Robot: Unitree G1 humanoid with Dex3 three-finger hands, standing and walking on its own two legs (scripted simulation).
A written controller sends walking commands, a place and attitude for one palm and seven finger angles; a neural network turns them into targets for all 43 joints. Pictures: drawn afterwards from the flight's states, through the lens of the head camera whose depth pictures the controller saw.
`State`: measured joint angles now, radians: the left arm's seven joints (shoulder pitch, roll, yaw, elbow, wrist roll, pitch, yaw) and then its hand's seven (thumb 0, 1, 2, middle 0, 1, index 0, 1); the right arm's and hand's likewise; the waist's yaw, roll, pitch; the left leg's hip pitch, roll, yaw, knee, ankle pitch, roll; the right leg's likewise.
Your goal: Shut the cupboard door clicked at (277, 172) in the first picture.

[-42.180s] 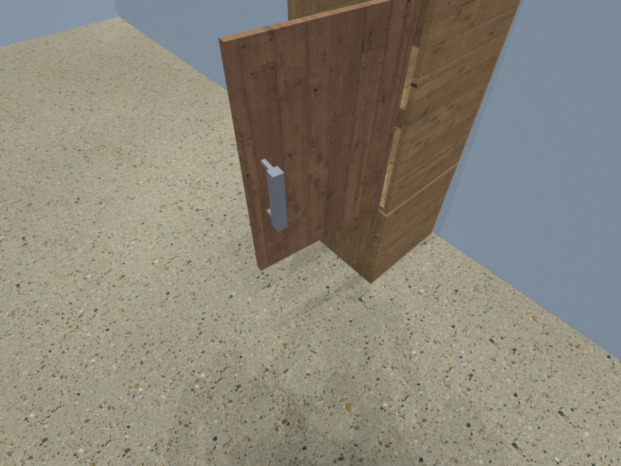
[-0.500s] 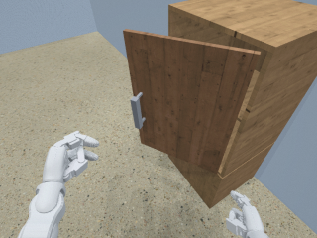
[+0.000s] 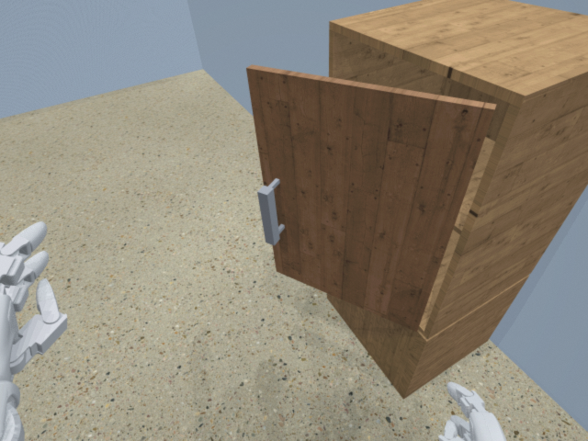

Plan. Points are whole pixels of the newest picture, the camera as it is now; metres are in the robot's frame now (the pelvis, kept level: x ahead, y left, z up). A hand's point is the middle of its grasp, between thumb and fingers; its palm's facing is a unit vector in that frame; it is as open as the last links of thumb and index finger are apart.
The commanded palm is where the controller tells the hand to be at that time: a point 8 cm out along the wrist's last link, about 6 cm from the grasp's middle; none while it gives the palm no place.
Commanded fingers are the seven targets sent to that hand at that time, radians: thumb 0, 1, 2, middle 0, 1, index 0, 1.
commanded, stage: draw the hand back to the body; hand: left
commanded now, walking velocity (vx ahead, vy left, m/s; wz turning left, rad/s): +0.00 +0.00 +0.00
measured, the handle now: (274, 211) +0.62 +0.14 -0.07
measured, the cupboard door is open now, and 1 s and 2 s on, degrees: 31 31 31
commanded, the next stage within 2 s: step back with the hand held close in 0.20 s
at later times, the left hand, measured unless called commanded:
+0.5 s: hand (75, 316) +0.19 +0.26 +0.16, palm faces +0.41 -0.79 -0.45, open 7.4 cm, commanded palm +0.14 +0.30 +0.17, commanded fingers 0.00 0.90 0.90 -0.20 -0.30 -0.20 -0.30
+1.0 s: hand (7, 370) +0.13 +0.30 +0.15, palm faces +0.43 -0.77 -0.48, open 7.4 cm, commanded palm +0.07 +0.32 +0.17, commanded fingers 0.00 0.90 0.90 -0.20 -0.30 -0.20 -0.30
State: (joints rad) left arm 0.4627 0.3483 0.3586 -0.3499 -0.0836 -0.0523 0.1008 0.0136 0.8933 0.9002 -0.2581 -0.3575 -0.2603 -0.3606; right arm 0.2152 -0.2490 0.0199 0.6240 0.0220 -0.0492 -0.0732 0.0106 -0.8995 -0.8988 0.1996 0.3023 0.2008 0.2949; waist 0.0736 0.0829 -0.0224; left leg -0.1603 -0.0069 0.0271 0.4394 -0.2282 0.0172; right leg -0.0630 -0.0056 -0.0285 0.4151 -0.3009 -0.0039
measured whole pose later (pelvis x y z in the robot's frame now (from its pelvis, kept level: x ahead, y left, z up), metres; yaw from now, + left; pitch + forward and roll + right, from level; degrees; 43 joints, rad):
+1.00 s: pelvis -0.07 +0.03 -0.01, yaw +0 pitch +0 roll -2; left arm 0.54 0.42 0.44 -0.45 -0.05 -0.20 0.13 0.01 0.89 0.90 -0.21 -0.30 -0.21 -0.30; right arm 0.22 -0.23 0.01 0.55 0.02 -0.01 -0.10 0.01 -0.90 -0.90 0.20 0.30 0.20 0.30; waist 0.01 0.03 0.00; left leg -0.41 0.00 0.04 0.58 -0.18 0.06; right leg -0.31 0.00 -0.02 0.55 -0.25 0.03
